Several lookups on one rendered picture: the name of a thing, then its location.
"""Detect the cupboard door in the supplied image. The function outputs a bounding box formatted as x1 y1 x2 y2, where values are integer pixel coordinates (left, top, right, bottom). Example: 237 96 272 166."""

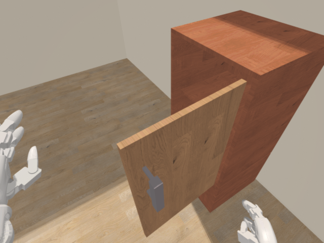
117 79 247 237

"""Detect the left robot forearm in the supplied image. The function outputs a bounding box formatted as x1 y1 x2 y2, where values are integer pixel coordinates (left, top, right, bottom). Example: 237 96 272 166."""
0 205 15 243

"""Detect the handle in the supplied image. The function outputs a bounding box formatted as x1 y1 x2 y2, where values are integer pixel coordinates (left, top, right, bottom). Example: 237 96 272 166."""
142 166 165 212

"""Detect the right robot hand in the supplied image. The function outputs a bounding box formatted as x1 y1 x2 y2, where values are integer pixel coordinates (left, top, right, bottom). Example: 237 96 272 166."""
237 199 277 243

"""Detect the left robot hand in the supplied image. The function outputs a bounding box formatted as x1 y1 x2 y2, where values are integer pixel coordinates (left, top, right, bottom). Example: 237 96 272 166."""
0 110 42 205

